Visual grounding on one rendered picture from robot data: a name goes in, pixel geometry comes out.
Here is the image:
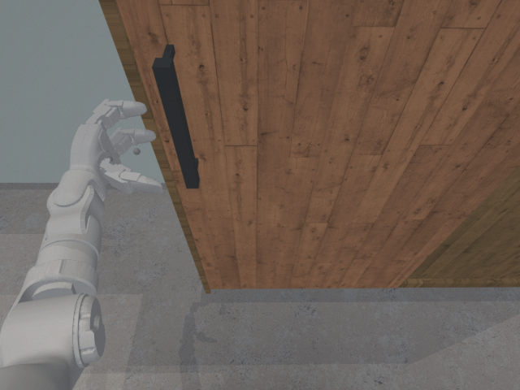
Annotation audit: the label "handle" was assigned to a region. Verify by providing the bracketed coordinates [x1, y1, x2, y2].
[152, 45, 200, 189]

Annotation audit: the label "robot left hand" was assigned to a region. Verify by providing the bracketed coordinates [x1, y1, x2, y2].
[69, 99, 163, 194]

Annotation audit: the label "robot left upper arm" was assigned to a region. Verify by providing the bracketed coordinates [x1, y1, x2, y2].
[0, 293, 106, 390]

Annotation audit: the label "wardrobe door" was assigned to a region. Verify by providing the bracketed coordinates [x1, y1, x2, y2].
[116, 0, 520, 289]
[407, 164, 520, 279]

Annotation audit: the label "robot left forearm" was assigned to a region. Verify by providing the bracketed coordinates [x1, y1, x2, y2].
[0, 169, 107, 368]

